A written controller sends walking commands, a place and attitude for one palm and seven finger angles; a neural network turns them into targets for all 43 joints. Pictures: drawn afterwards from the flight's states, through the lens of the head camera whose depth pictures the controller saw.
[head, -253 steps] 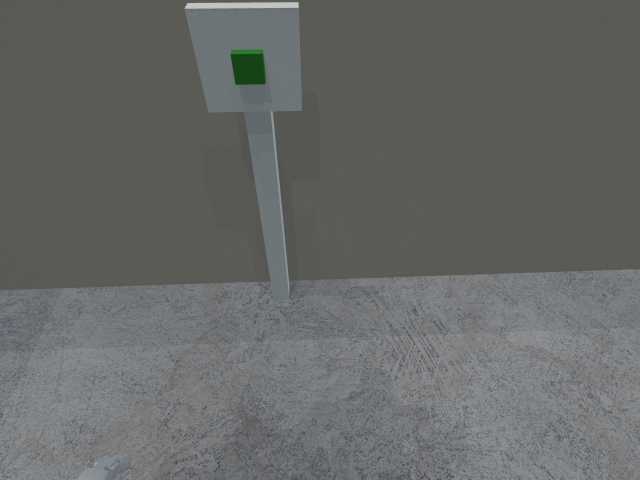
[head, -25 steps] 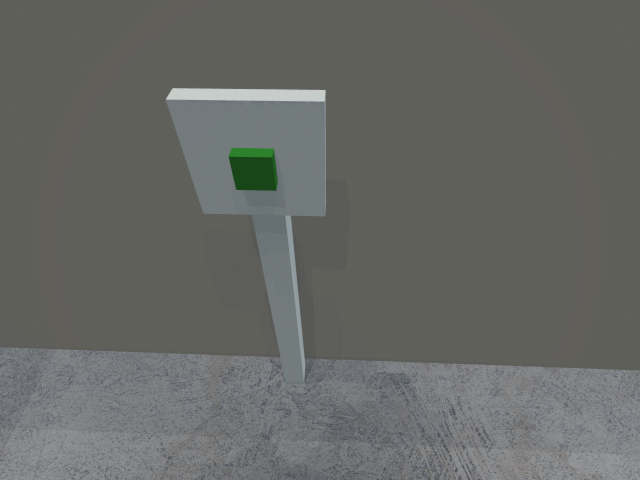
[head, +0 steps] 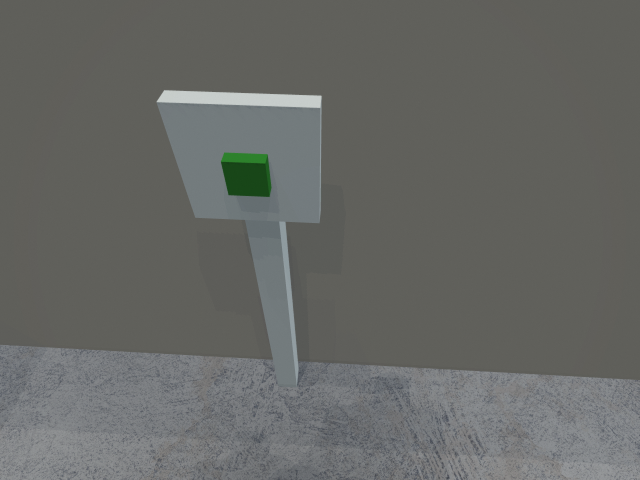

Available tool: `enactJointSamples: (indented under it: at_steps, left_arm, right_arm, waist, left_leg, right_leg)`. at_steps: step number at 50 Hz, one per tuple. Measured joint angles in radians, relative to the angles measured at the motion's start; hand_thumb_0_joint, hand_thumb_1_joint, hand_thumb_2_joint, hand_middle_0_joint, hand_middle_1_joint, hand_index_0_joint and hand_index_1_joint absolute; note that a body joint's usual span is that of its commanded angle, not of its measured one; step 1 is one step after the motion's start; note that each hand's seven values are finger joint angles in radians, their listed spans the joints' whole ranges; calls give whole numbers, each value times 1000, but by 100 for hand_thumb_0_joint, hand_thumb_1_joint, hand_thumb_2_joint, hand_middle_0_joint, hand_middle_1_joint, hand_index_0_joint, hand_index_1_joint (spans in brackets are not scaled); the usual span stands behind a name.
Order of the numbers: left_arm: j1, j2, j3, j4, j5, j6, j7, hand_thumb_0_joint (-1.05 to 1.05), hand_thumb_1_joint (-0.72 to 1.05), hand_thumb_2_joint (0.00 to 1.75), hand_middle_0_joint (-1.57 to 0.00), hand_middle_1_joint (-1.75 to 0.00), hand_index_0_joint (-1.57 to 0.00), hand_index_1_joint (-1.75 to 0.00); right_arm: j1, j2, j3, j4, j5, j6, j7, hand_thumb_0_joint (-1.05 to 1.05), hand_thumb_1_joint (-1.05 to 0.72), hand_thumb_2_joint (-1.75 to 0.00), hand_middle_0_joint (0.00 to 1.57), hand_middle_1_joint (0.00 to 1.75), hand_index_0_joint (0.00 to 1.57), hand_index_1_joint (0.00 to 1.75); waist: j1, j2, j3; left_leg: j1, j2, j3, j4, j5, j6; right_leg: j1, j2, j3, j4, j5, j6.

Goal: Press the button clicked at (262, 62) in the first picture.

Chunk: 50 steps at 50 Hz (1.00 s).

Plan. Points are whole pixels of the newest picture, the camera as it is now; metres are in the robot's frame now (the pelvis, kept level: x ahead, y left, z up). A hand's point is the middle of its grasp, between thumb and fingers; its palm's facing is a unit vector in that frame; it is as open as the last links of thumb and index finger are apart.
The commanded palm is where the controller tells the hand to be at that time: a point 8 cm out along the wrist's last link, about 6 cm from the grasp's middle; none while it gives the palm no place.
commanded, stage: look again from close up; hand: left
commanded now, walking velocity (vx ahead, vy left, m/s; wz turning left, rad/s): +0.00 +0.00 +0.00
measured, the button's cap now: (247, 173) +0.48 +0.14 +0.13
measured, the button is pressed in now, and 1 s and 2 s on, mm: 0 0 0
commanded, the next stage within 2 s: raise the hand and make a fist in 0.48 s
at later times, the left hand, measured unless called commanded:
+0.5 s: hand out of the picture -0.01 +0.16 -0.18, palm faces +0.03 -0.98 -0.18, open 7.3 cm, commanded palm none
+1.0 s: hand (203, 468) +0.15 +0.15 -0.03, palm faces -0.01 -1.00 +0.03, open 5.4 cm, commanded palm +0.11 +0.22 -0.02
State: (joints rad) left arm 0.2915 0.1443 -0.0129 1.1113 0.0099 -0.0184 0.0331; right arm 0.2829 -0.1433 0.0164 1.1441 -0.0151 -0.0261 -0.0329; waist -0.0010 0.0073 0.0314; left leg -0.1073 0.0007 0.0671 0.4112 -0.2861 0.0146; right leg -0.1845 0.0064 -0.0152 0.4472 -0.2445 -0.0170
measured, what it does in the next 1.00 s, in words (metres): lowers itself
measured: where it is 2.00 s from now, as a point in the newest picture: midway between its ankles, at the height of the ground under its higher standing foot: outside the picture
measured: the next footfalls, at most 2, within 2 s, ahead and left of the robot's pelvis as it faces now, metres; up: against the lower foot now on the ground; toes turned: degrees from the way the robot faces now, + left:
none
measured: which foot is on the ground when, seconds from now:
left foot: down 0.00-1.00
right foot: down 0.00-1.00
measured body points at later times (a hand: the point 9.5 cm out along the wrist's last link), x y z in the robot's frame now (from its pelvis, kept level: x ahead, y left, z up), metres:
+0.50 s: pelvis +0.00 -0.01 +0.00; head +0.01 -0.01 +0.45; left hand -0.01 +0.21 -0.16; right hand -0.01 -0.22 -0.16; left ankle -0.04 +0.11 -0.74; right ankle +0.00 -0.11 -0.74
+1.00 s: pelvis -0.03 -0.01 -0.06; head -0.01 +0.00 +0.39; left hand +0.14 +0.20 -0.03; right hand +0.22 -0.26 -0.07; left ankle -0.04 +0.11 -0.74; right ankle +0.00 -0.11 -0.74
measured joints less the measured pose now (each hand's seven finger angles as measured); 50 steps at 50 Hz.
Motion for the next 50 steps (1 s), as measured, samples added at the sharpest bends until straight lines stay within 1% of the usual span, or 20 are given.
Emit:
enactJointSamples:
  at_steps: [29, 30, 31, 32, 33, 35, 36, 38, 40, 43, 44, 45, 46, 47, 48, 50]
  left_arm:
    - [16, -10, 0, 6, 0, -3, 1, 1, 92, 90, -20, -30, -20, -30]
    - [14, -13, -2, 8, 2, -9, 9, 1, 92, 90, -20, -30, -20, -30]
    - [63, -6, -3, -143, -36, 61, 20, 2, 93, 90, -20, -30, -20, -30]
    - [124, 10, 7, -328, -65, 103, 34, 4, 95, 90, -21, -30, -21, -30]
    - [175, 25, 8, -484, -90, 90, 55, 5, 96, 90, -21, -31, -21, -31]
    - [218, 41, 0, -725, -134, 52, 86, 5, 97, 90, -23, -33, -23, -32]
    - [214, 42, -1, -816, -149, 22, 88, 5, 97, 90, -24, -34, -24, -34]
    - [170, 31, 9, -930, -167, -70, 64, 5, 96, 90, -26, -37, -26, -37]
    - [109, 12, 32, -978, -186, -192, -2, 4, 95, 90, -30, -41, -30, -41]
    - [62, -17, 60, -1003, -220, -390, -161, 2, 94, 90, -36, -48, -36, -48]
    - [63, -20, 66, -1008, -221, -441, -216, 2, 93, 90, -39, -51, -38, -51]
    - [73, -19, 69, -1015, -218, -473, -260, 2, 93, 90, -41, -53, -41, -53]
    - [91, -14, 70, -1027, -217, -483, -292, 1, 92, 90, -44, -56, -44, -56]
    - [114, -8, 69, -1042, -218, -474, -311, 1, 92, 90, -46, -59, -46, -59]
    - [141, -2, 68, -1058, -221, -455, -320, 1, 91, 90, -49, -62, -49, -62]
    - [198, 11, 69, -1090, -223, -409, -308, 1, 91, 90, -55, -68, -55, -67]
  right_arm:
    - [15, 15, -2, 13, 0, -2, -5, 0, -91, -90, 20, 30, 20, 29]
    - [14, 12, -2, 7, 3, 1, -1, 0, -91, -90, 20, 30, 20, 29]
    - [26, 7, 3, -39, 15, -6, -2, 0, -91, -90, 20, 30, 20, 29]
    - [49, 1, 7, -88, 20, -45, -16, 1, -91, -90, 20, 30, 20, 30]
    - [72, -11, 1, -129, 30, -90, -31, 1, -92, -90, 20, 30, 20, 30]
    - [90, -46, -10, -201, 50, -170, -42, 2, -93, -90, 20, 30, 20, 30]
    - [86, -67, -15, -234, 51, -199, -44, 2, -93, -90, 20, 30, 20, 30]
    - [55, -104, -26, -301, 41, -238, -40, 2, -93, -90, 20, 30, 20, 30]
    - [9, -126, -41, -371, 31, -258, -26, 2, -92, -90, 20, 30, 20, 30]
    - [-66, -135, -65, -482, 20, -260, 12, 2, -92, -90, 20, 30, 20, 29]
    - [-88, -137, -72, -521, 19, -254, 26, 2, -92, -90, 20, 30, 20, 29]
    - [-107, -138, -78, -560, 20, -245, 34, 2, -92, -90, 20, 30, 20, 29]
    - [-122, -139, -82, -597, 23, -233, 39, 1, -92, -90, 20, 30, 20, 29]
    - [-134, -141, -86, -631, 27, -220, 40, 1, -91, -90, 20, 30, 20, 29]
    - [-142, -142, -87, -661, 31, -207, 38, 1, -91, -90, 20, 30, 20, 29]
    - [-151, -141, -86, -709, 35, -186, 31, 1, -91, -90, 20, 30, 20, 29]
  waist:
    - [2, -8, 0]
    - [2, -2, 0]
    - [1, 0, 8]
    - [6, -2, 9]
    - [6, 1, -2]
    - [-5, 20, -22]
    - [-14, 31, -32]
    - [-31, 43, -62]
    - [-33, 35, -100]
    - [-30, 0, -136]
    - [-29, -12, -141]
    - [-25, -23, -145]
    - [-19, -33, -148]
    - [-13, -41, -149]
    - [-5, -46, -149]
    - [10, -48, -149]
  left_leg:
    - [3, 10, -6, -4, -1, -10]
    - [-15, 16, -10, 18, -7, -12]
    - [-24, 17, -9, 35, -14, -12]
    - [-26, 14, -7, 41, -18, -10]
    - [-36, 8, -10, 48, -21, -8]
    - [-66, -5, -30, 81, -29, -4]
    - [-90, -11, -41, 107, -36, -1]
    - [-162, -20, -54, 172, -54, 3]
    - [-248, -23, -49, 247, -79, 3]
    - [-368, -14, -30, 373, -128, -3]
    - [-402, -11, -27, 415, -147, -3]
    - [-432, -7, -24, 453, -164, -3]
    - [-457, -5, -22, 487, -179, -4]
    - [-477, -3, -21, 516, -193, -7]
    - [-494, -2, -23, 540, -204, -8]
    - [-525, 0, -35, 580, -221, -9]
  right_leg:
    - [5, 10, -7, -7, -2, -10]
    - [-1, 14, -11, -7, 0, -9]
    - [-8, 15, -11, 3, -1, -8]
    - [-16, 12, -9, 19, -7, -9]
    - [-28, 5, -11, 38, -17, -8]
    - [-50, -11, -30, 74, -38, -3]
    - [-67, -19, -41, 94, -47, 0]
    - [-129, -31, -55, 151, -67, 4]
    - [-220, -37, -49, 231, -92, 3]
    - [-350, -32, -32, 360, -136, -5]
    - [-386, -29, -28, 401, -151, -8]
    - [-417, -27, -25, 439, -166, -10]
    - [-444, -26, -23, 473, -180, -11]
    - [-465, -25, -23, 502, -193, -13]
    - [-481, -25, -24, 525, -203, -14]
    - [-503, -24, -36, 555, -219, -17]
